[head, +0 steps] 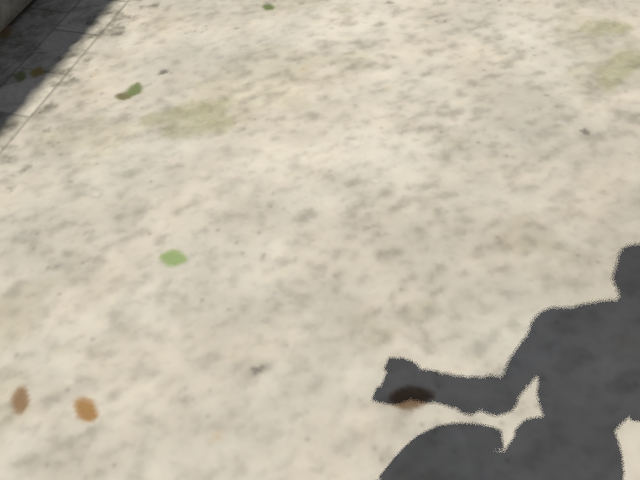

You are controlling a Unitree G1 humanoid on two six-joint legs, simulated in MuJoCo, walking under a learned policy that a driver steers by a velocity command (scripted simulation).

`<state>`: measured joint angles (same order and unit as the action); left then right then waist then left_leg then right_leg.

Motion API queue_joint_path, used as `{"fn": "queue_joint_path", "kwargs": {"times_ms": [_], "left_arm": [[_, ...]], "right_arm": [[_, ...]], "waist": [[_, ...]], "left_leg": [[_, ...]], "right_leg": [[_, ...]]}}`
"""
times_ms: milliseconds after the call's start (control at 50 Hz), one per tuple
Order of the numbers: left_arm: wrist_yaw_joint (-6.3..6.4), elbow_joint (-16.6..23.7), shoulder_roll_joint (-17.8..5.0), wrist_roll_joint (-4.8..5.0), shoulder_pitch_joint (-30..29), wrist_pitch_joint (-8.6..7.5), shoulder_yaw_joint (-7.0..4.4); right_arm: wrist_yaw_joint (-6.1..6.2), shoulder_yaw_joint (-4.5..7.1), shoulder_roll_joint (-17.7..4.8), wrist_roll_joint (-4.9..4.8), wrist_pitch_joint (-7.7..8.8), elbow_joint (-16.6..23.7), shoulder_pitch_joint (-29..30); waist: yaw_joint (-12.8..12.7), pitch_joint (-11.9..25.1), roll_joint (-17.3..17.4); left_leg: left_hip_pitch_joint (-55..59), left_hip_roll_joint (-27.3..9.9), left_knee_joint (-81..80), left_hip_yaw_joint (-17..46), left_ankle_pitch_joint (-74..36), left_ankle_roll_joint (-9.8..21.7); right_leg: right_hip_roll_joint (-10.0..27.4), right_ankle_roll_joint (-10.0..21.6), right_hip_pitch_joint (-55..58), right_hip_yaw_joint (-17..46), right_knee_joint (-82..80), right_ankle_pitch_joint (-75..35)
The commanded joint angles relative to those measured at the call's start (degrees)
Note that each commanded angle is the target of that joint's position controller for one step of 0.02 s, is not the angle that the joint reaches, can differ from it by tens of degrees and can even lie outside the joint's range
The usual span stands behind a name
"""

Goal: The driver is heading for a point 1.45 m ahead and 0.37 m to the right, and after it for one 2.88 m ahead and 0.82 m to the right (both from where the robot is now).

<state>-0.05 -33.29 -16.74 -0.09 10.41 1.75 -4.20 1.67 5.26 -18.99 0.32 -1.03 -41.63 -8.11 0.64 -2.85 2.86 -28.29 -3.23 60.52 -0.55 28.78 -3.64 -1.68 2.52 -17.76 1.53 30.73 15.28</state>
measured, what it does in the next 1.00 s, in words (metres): steps on the spot, turning right: left foot, then right foot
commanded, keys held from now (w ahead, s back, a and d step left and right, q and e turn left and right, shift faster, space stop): e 0.50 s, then no key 0.22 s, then w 0.28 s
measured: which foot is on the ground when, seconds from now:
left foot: up 0.00-0.34, down 0.36-0.76, up 0.78-1.00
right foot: down 0.00-0.36, up 0.38-0.72, down 0.74-1.00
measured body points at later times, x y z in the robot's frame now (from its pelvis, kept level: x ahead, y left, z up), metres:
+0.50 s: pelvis +0.00 +0.02 +0.00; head +0.04 +0.03 +0.45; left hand +0.24 +0.26 -0.09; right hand +0.07 -0.29 -0.08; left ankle +0.04 +0.13 -0.74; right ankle -0.06 -0.10 -0.66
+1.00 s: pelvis +0.01 -0.03 +0.01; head +0.02 -0.05 +0.46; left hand +0.19 +0.19 -0.09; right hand +0.03 -0.35 -0.09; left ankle +0.12 +0.09 -0.68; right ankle -0.07 -0.11 -0.74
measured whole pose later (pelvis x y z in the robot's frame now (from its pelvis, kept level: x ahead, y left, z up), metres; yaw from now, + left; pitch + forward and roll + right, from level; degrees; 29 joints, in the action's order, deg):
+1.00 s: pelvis +0.01 -0.03 +0.01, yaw -24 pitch +1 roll +1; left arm 0.8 -41.2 -14.5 0.1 19.7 -2.1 -2.3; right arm -0.8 4.5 -18.8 -0.8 2.5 -43.1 -11.8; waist -1.8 0.6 1.9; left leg -30.0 -3.6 49.3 -0.4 11.8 -1.4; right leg -1.1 2.1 -5.5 2.7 16.7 12.4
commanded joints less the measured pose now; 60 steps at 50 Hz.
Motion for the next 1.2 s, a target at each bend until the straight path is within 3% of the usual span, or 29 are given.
{"fn": "queue_joint_path", "kwargs": {"times_ms": [20, 60, 140, 260, 300, 340, 360, 380, 400, 420, 440, 460, 480, 540, 600, 680, 720, 740, 760, 780, 800, 820, 860, 920, 1020, 1120, 1160, 1200], "left_arm": [[1.11, 3.83, -9.14, 0.88, -2.91, -1.28, -2.3], [1.55, 3.74, -9.04, 0.27, -2.83, -1.0, -2.1], [2.04, 2.97, -10.08, 0.49, -1.37, -0.7, -2.45], [1.35, 3.02, -11.15, 0.62, -2.2, 0.01, -2.82], [1.18, 3.06, -11.05, 1.0, -2.91, 0.27, -2.8], [1.44, 3.34, -10.46, 1.82, -4.8, 0.66, -2.59], [1.69, 3.35, -8.88, 1.78, -3.69, 0.69, -2.19], [1.64, 3.37, -5.56, 1.19, -0.77, 0.59, -1.36], [1.77, 4.24, -9.27, 1.37, -1.27, 0.01, -2.63], [1.75, 2.83, -13.17, 0.67, 0.81, -0.19, -3.99], [1.63, 1.28, -13.36, 1.14, 1.47, 0.12, -4.47], [1.86, -0.04, -11.56, 1.3, 2.48, 0.79, -4.28], [1.83, -0.11, -10.24, 1.32, 2.25, 1.28, -3.93], [1.49, 1.5, -6.3, 1.68, -1.48, 1.26, -2.46], [1.16, 2.35, -4.36, 0.8, -3.05, 0.94, -1.2], [0.58, 1.43, -4.93, 0.83, -1.34, 0.89, -0.95], [0.22, -0.66, -4.54, 0.64, 2.73, 0.78, -1.0], [0.34, -0.9, -5.15, 0.42, 3.82, 0.75, -0.93], [0.98, -0.74, -8.22, 0.22, 6.17, 0.73, -1.26], [0.74, -1.67, -12.66, -0.36, 7.42, 0.46, -2.32], [0.33, -1.56, -12.21, -0.6, 9.04, -0.73, -2.48], [0.38, -2.6, -10.73, -0.83, 8.31, -1.89, -1.8], [0.91, -3.19, -8.38, 0.33, 5.68, -3.43, -0.98], [1.34, -3.63, -6.55, 0.02, 6.25, -4.56, -0.38], [0.81, -4.67, -8.54, 0.57, 7.51, -5.41, -1.16], [0.0, -6.62, -10.28, 1.48, 9.77, -5.36, -1.69], [-0.17, -7.09, -10.23, 1.59, 9.23, -5.02, -1.63], [-0.17, -7.49, -8.18, 0.91, 9.29, -4.78, -0.77]], "right_arm": [[0.69, 1.71, -5.94, 0.62, 0.76, 4.66, 1.99], [0.31, 1.41, -4.59, 0.3, 0.91, 4.27, 0.47], [0.13, 0.55, -2.76, 0.03, 1.04, 5.21, 2.88], [-0.91, 0.62, -3.29, -0.64, 2.04, 6.1, 3.38], [-1.35, 0.74, -3.37, -0.85, 2.55, 6.21, 2.34], [-1.68, 1.02, -3.23, -0.73, 3.05, 5.29, -1.04], [-1.48, 1.64, -5.3, -0.16, 3.08, 4.98, -2.66], [-1.0, 2.31, -9.5, 0.94, 2.62, 5.91, -1.67], [-1.28, 2.48, -10.22, 2.53, 2.58, 5.65, -1.97], [-1.05, 1.57, -7.16, 1.84, 2.78, 6.9, 0.25], [-0.62, 0.88, -4.63, 1.3, 2.65, 7.37, 2.65], [-0.28, 0.63, -3.91, 0.62, 2.39, 7.82, 4.2], [0.02, 0.39, -3.56, 0.01, 2.25, 7.85, 4.29], [0.62, 0.36, -4.21, 0.58, 1.37, 6.89, 0.67], [0.36, 0.89, -6.07, 0.29, 0.79, 6.29, -0.15], [-0.61, 1.11, -7.65, -1.14, 0.43, 5.26, -0.21], [-0.72, 0.43, -6.59, -2.11, 0.41, 4.5, 0.19], [-1.0, -0.52, -4.2, -1.85, 0.9, 3.09, -2.93], [-1.76, -2.13, 0.16, 0.73, 1.54, 3.51, -4.01], [-1.56, -2.22, -0.34, 0.66, 1.97, 6.06, -0.85], [-1.14, -0.84, -5.36, -0.52, 2.17, 6.74, 3.96], [-1.27, 0.17, -7.01, -1.62, 2.32, 6.74, 4.45], [-1.34, 0.63, -6.56, -1.3, 2.66, 4.75, 1.71], [-2.21, 0.17, -3.75, -1.11, 4.4, 3.46, 0.8], [-2.98, -1.18, -1.36, -1.21, 5.27, 4.11, 4.26], [-3.9, -1.54, -2.86, -1.85, 5.75, 5.48, 5.82], [-4.02, -1.38, -3.63, -1.94, 6.07, 4.86, 2.92], [-3.3, -0.17, -5.75, -1.81, 6.13, 2.03, -6.32]], "waist": [[0.04, 7.33, -10.49], [0.55, 8.84, -10.17], [-0.93, 8.13, -10.66], [-1.81, 7.43, -11.99], [-1.35, 7.92, -12.36], [1.24, 8.45, -11.76], [1.13, 9.56, -8.99], [-1.62, 10.01, 4.78], [-1.3, 7.25, 14.46], [-1.84, 6.61, 8.53], [-2.63, 5.63, 5.47], [-3.04, 4.8, 3.96], [-2.22, 3.94, 4.12], [0.39, 4.63, 5.61], [1.42, 7.03, 6.93], [1.24, 7.39, 8.51], [-1.28, 6.99, 7.19], [-1.46, 8.38, 4.27], [-0.51, 11.35, -7.51], [-1.9, 9.07, -18.63], [-6.32, 5.23, -14.71], [-5.28, 1.68, -14.01], [-3.41, -1.34, -13.9], [-2.64, -0.58, -10.73], [-4.05, -0.17, -10.33], [-4.33, -1.97, -9.42], [-2.17, -1.59, -8.92], [2.3, 2.51, -7.09]], "left_leg": [[-9.07, 0.54, 6.43, 4.05, -5.68, -0.63], [-6.54, 1.95, 4.89, 3.61, -8.82, -1.22], [-4.92, 3.17, -7.43, 4.49, -9.84, -1.68], [2.66, 5.39, -19.06, 5.5, -6.64, -0.44], [5.4, 5.89, -24.23, 5.56, -7.14, 0.34], [12.97, 5.76, -36.72, 4.43, -16.12, 1.72], [19.8, 0.74, -39.77, 7.36, -22.4, 3.58], [25.62, -11.46, -41.63, 19.04, -31.68, 9.18], [21.81, -20.02, -43.42, 30.61, -39.23, 19.25], [20.46, -20.64, -43.03, 27.76, -38.53, 20.81], [19.48, -16.52, -42.15, 21.4, -35.77, 18.0], [19.77, -12.85, -41.62, 16.55, -32.43, 15.44], [20.44, -12.05, -41.41, 14.17, -33.77, 15.17], [23.12, -10.0, -41.66, 9.12, -36.99, 16.12], [25.07, -11.34, -40.59, 7.95, -38.96, 17.03], [22.41, -12.22, -39.15, 7.65, -39.18, 16.89], [18.93, -10.8, -36.12, 6.24, -36.3, 14.2], [14.24, -9.07, -34.94, 4.62, -26.59, 10.18], [5.66, -3.95, -24.9, -0.7, -9.7, 4.39], [-3.18, 1.91, -18.63, -3.83, 5.1, 1.91], [-7.78, 0.74, -8.42, -0.3, 6.3, 1.41], [-11.9, -0.21, -3.57, 1.45, 3.1, 2.26], [-14.66, -1.61, -2.3, 2.64, -4.46, 2.93], [-13.7, -1.65, -4.26, 1.67, -14.64, 2.87], [-5.82, -0.49, -20.01, 0.21, -20.92, 1.75], [-0.59, -0.15, -26.63, 0.41, -19.22, 3.82], [4.63, 0.39, -29.54, -0.41, -19.42, 5.48], [18.43, 2.46, -31.73, -1.75, -17.96, 7.29]], "right_leg": [[13.6, 10.55, 10.08, 15.96, -10.47, -26.73], [12.33, 10.73, 9.29, 15.32, -10.44, -26.44], [11.41, 10.65, 10.02, 18.3, -9.93, -19.35], [10.89, 10.88, 7.0, 26.13, -8.24, -15.89], [10.26, 10.3, 7.85, 28.59, -6.81, -18.61], [7.63, 7.58, 6.12, 28.36, -4.05, -18.05], [5.12, 4.64, 1.75, 26.19, -0.63, -10.52], [-1.83, 0.74, -7.15, 16.53, 11.51, 7.57], [-6.66, -2.44, -15.29, 8.67, 23.6, 23.55], [-2.61, -4.55, -15.88, 9.19, 33.98, 20.8], [-1.86, -5.55, -16.0, 8.35, 37.58, 16.79], [-1.52, -6.63, -16.7, 7.45, 39.65, 13.58], [-1.22, -7.55, -18.37, 6.87, 41.34, 11.02], [-0.51, -8.85, -17.58, 3.11, 34.68, 8.93], [1.24, -8.68, -12.03, 1.5, 23.5, 11.21], [0.96, -6.87, -2.01, -1.98, 7.98, 7.85], [-0.22, -4.16, 6.94, -3.79, -7.59, -4.19], [1.23, -2.48, 14.9, -0.98, -12.31, -8.47], [11.96, 0.5, 24.18, 12.73, -12.41, -15.43], [20.1, 10.2, 18.83, 23.3, -14.33, 0.76], [20.72, 13.85, 16.29, 28.3, -19.45, 16.27], [19.98, 12.91, 15.07, 28.14, -21.17, 23.13], [17.07, 10.15, 15.14, 23.96, -22.49, 21.24], [14.32, 9.11, 15.36, 17.99, -23.59, 11.51], [13.44, 9.2, 11.86, 11.8, -23.45, 3.07], [16.11, 9.64, 9.89, 12.43, -21.57, 3.96], [16.27, 8.54, 9.26, 12.15, -19.24, 2.91], [12.51, 6.09, 5.42, 8.74, -8.75, -6.0]]}}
